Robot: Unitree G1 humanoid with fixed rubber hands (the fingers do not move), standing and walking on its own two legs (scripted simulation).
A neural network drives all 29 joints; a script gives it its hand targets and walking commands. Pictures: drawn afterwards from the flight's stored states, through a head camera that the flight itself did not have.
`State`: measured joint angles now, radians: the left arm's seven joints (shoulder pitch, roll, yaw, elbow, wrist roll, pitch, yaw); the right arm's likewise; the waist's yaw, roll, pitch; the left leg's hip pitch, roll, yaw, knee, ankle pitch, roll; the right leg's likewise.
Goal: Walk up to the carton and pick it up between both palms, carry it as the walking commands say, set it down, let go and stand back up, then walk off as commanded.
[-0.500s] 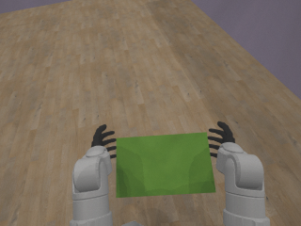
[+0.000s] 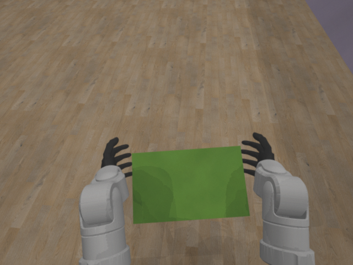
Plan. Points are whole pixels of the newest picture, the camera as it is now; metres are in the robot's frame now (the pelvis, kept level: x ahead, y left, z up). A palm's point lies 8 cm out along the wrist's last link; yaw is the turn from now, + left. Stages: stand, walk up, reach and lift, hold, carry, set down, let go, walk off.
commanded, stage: carry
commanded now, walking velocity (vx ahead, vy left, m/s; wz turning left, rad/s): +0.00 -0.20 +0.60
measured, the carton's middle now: (187, 183) +0.31 +0.01 -0.03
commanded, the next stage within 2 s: hold in 1.74 s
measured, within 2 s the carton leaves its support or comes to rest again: neither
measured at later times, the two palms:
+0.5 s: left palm (105, 228) +0.19 +0.16 +0.07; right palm (254, 166) +0.30 -0.13 +0.08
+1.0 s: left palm (139, 222) +0.19 +0.09 +0.09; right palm (294, 168) +0.28 -0.20 +0.09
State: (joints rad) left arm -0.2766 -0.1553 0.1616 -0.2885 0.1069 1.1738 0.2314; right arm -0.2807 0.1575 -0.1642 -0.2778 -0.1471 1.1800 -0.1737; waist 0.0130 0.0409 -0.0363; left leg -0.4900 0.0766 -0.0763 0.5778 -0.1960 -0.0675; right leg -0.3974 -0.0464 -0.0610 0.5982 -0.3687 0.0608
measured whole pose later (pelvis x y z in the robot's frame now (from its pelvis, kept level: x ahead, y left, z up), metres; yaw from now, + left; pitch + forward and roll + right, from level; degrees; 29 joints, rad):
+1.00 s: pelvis -0.03 -0.14 +0.00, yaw +17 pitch +3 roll +0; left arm -0.28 -0.16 0.19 -0.12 0.14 1.19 0.23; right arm -0.32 0.17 -0.18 -0.10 -0.13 1.20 -0.25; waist -0.01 0.01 -0.12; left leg -0.38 0.08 0.08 0.54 -0.21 -0.04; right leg -0.37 -0.07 -0.15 0.55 -0.23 -0.01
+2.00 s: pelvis -0.04 -0.13 +0.01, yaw +28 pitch -8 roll -2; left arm -0.28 -0.16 0.20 0.26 0.28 0.70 0.02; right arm -0.21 0.14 -0.28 0.14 -0.25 0.74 -0.01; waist -0.13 -0.02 0.05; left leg -0.17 -0.01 -0.11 0.49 -0.18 -0.01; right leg -0.05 -0.02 -0.03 0.40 -0.22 0.04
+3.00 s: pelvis -0.01 -0.12 +0.01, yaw +24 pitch +5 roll +0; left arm -0.29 -0.16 0.32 0.45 0.34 0.45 -0.04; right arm -0.26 0.15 -0.36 0.42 -0.33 0.46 0.04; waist -0.06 -0.01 -0.03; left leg -0.37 0.01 -0.05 0.48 -0.19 -0.02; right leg -0.31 -0.01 0.04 0.47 -0.24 0.03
